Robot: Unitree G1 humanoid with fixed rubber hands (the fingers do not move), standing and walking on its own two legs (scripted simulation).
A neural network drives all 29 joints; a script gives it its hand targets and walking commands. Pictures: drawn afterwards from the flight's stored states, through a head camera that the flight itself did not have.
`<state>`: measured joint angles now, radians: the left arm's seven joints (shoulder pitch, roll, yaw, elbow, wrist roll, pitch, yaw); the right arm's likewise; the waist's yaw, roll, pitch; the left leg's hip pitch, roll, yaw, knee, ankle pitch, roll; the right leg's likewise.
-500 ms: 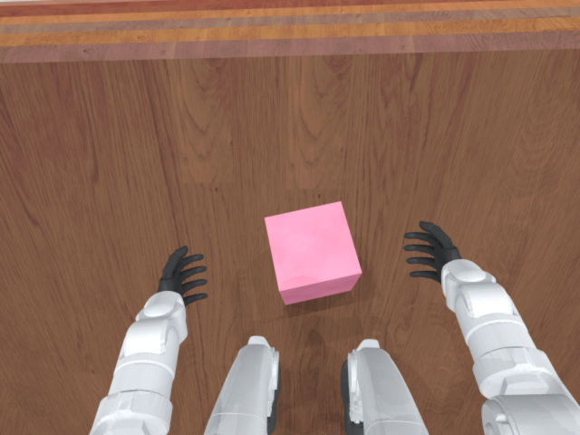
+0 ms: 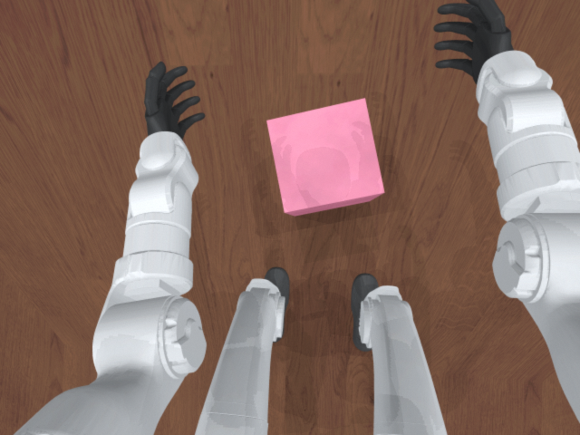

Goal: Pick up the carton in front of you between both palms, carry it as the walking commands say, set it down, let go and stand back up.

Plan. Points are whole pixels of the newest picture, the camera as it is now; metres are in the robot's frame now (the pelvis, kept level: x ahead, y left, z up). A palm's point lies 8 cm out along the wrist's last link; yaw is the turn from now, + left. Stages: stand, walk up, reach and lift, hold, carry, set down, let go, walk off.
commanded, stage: reach and lift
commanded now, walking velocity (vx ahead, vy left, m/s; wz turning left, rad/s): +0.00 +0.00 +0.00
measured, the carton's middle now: (324, 166) +0.49 +0.01 -0.52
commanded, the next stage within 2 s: none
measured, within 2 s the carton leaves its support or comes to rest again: leaves its support in 1.68 s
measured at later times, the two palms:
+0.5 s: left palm (218, 163) +0.45 +0.21 -0.30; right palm (430, 128) +0.52 -0.17 -0.31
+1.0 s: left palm (238, 170) +0.46 +0.21 -0.45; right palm (400, 147) +0.53 -0.15 -0.47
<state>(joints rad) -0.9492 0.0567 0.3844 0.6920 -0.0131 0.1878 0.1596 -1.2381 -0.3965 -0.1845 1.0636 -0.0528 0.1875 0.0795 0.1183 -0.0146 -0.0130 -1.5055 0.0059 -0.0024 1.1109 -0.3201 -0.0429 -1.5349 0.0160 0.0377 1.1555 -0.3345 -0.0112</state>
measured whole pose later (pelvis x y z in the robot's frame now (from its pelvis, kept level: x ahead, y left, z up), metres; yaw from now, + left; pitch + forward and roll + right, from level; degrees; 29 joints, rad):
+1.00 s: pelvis -0.04 +0.01 -0.27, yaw +3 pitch +37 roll +5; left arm -1.38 0.23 0.19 1.09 -0.27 0.03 0.18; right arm -1.55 -0.51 0.09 1.25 0.21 0.04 -0.03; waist 0.08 0.05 0.38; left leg -2.25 -0.06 0.00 2.13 -0.53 -0.08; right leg -2.29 0.01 0.06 2.19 -0.56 0.00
